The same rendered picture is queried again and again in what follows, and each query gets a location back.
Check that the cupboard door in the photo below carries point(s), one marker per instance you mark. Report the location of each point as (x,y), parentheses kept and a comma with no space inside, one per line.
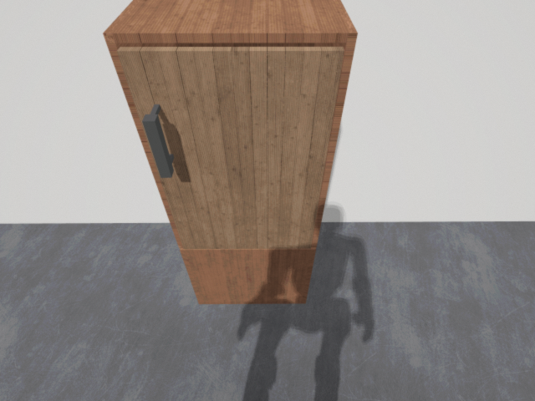
(249,129)

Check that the handle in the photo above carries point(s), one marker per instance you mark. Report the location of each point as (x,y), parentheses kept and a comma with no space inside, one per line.
(157,142)

